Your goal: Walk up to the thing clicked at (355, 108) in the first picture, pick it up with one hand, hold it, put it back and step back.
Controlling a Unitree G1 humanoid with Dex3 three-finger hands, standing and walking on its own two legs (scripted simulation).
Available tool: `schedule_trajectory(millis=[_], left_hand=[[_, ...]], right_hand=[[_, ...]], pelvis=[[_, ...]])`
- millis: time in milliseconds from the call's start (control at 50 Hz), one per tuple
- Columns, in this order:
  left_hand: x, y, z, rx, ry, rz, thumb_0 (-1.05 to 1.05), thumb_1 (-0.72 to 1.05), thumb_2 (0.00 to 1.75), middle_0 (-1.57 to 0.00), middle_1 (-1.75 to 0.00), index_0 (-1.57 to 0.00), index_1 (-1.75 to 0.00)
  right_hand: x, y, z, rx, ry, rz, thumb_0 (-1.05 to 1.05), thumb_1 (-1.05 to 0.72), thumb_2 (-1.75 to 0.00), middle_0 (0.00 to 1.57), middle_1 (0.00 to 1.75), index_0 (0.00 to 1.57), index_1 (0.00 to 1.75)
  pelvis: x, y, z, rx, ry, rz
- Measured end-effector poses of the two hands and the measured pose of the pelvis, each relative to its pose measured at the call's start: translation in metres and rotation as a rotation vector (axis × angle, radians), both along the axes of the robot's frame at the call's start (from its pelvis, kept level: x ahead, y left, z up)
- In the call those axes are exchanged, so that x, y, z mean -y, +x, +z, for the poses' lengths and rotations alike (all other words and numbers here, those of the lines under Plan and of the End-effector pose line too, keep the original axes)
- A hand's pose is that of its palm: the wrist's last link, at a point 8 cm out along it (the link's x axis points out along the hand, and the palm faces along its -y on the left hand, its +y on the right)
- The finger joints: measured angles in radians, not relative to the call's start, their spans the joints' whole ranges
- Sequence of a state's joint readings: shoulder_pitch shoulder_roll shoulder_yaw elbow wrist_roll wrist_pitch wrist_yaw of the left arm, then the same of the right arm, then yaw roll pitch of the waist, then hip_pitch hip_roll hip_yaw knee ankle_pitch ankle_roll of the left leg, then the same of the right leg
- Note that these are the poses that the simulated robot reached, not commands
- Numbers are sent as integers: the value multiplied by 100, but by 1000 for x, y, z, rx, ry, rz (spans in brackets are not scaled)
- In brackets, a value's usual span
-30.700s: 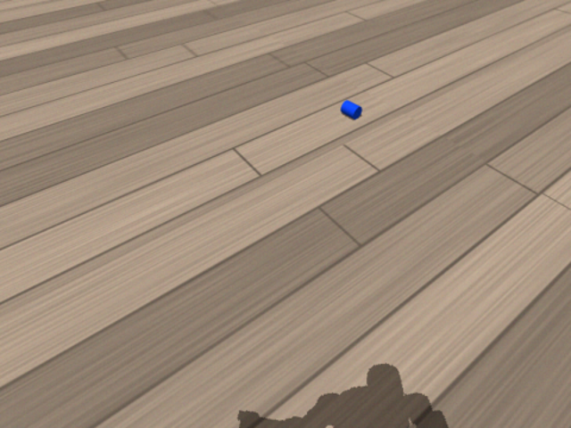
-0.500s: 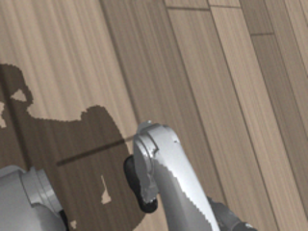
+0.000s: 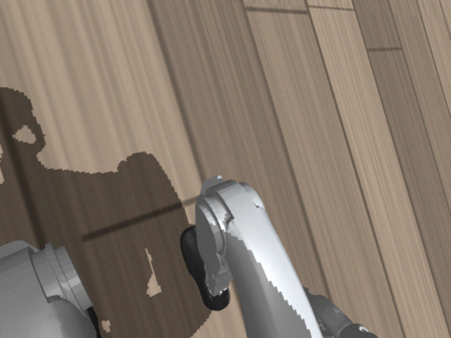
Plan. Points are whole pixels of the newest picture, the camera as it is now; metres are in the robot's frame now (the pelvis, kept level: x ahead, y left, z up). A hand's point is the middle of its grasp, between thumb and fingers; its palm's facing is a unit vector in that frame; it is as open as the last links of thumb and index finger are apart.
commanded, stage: open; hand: left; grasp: from above
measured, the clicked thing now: out of the picture +0.48 +0.36 -0.27
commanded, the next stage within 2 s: withdraw in 0.06 s
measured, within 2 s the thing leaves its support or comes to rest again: neither
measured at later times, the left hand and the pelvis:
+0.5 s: hand out of the picture +0.49 +0.37 -0.17, palm faces -0.30 -0.10 -0.95, open 14.0 cm; pelvis +0.01 +0.00 +0.01, yaw +1 degrees
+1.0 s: hand out of the picture +0.44 +0.36 -0.09, palm faces -0.48 -0.13 -0.87, open 13.6 cm; pelvis -0.01 -0.01 +0.05, yaw +6 degrees
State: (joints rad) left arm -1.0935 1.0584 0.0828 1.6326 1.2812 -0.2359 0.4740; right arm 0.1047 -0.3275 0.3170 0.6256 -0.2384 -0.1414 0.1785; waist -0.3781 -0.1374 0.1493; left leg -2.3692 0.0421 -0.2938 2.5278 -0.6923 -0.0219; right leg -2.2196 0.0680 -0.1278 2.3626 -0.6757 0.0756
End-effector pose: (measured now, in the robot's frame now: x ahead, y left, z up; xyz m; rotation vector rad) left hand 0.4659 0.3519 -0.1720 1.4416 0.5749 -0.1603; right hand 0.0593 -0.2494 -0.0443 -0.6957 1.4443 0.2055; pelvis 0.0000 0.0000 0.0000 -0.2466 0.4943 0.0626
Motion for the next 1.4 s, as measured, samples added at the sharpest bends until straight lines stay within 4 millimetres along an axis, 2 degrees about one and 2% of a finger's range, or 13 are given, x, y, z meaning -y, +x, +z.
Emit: schedule_trajectory(millis=[260, 360, 460, 600, 700, 780, 860, 960, 1100, 1180, 1300, 1400], left_hand=[[-1, 2, 2, 6, -2, 7, 0, -50, 98, -9, -100, -9, -99], [-5, 9, 14, 64, 16, 16, 0, -49, 98, -9, -101, -10, -100], [-14, 17, 45, 133, 51, 48, 0, -50, 98, -9, -101, -10, -100], [-29, 14, 112, 111, 92, 94, 0, -51, 99, -9, -101, -9, -100], [-28, 4, 151, 22, 75, 88, 0, -51, 99, -9, -100, -9, -100], [-23, -3, 167, -32, 42, 63, 0, -49, 98, -10, -98, -10, -98], [-19, -8, 168, -54, 4, 25, 0, -47, 97, -12, -96, -12, -96], [-15, -12, 152, -48, -7, -27, 0, -43, 94, -15, -93, -15, -93], [-9, -11, 111, -19, 1, -57, 0, -39, 91, -18, -90, -18, -90], [-10, -4, 99, 31, 14, -33, 0, -37, 89, -20, -88, -21, -88], [-17, 4, 104, 88, 62, 25, 0, -31, 90, -24, -84, -23, -83], [-20, -2, 127, 94, 46, 82, 0, -18, 90, -25, -73, -23, -73]], right_hand=[[3, 6, -3, 11, 1, 10, 0, -90, -89, 20, 30, 20, 30], [2, 5, -2, 6, 6, 3, 0, -91, -90, 20, 30, 20, 30], [3, 7, -4, 14, 27, -40, 0, -91, -90, 20, 30, 20, 30], [4, 19, -8, 50, 78, -139, 0, -91, -90, 20, 30, 20, 30], [6, 29, 1, 79, 82, -176, 0, -91, -90, 20, 30, 20, 30], [12, 33, 13, 98, 58, -175, 0, -91, -90, 20, 30, 20, 30], [20, 32, 23, 107, 12, -160, 0, -91, -90, 20, 30, 20, 30], [27, 24, 24, 91, -42, -143, 0, -91, -90, 20, 30, 20, 30], [26, 4, 9, 38, -63, -135, 0, -90, -90, 20, 29, 20, 30], [21, -8, -3, 14, -50, -147, 0, -90, -89, 20, 29, 20, 30], [9, -19, -18, -9, 2, -195, 0, -90, -89, 20, 29, 20, 30], [0, -13, -16, -3, 53, -247, 0, -90, -89, 20, 29, 20, 30]], pelvis=[[1, 0, -1, 1, 4, -2], [2, 2, 0, -11, 5, 0], [2, 4, 3, -42, 10, 7], [3, 5, 19, -83, 33, 31], [4, 0, 41, -94, 48, 51], [5, -4, 54, -95, 57, 60], [6, -9, 58, -88, 61, 63], [7, -12, 51, -77, 62, 64], [7, -14, 31, -59, 59, 61], [8, -13, 18, -52, 58, 55], [7, -10, 12, -69, 60, 51], [7, -5, 26, -100, 65, 54]])
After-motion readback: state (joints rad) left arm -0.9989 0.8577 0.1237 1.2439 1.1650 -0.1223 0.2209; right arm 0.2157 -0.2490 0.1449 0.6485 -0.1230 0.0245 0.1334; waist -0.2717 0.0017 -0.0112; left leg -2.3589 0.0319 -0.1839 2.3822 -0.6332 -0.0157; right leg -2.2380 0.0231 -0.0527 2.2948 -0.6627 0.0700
